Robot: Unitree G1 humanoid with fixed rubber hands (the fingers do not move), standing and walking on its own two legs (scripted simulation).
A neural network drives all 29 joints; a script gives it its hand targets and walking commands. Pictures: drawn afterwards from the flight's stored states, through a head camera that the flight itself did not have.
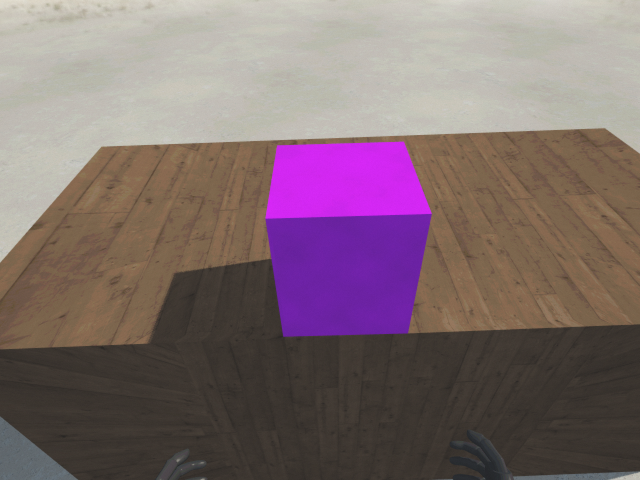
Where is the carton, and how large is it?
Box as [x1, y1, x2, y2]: [265, 142, 431, 336]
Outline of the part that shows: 403,142 277,145 265,218 283,336 407,332 431,213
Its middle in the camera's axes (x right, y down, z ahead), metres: +0.04 +0.00 +0.64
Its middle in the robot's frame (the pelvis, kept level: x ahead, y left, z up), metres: +0.50 -0.02 +0.06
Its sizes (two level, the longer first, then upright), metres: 0.210 0.200 0.250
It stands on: a pedestal, 0.71 m high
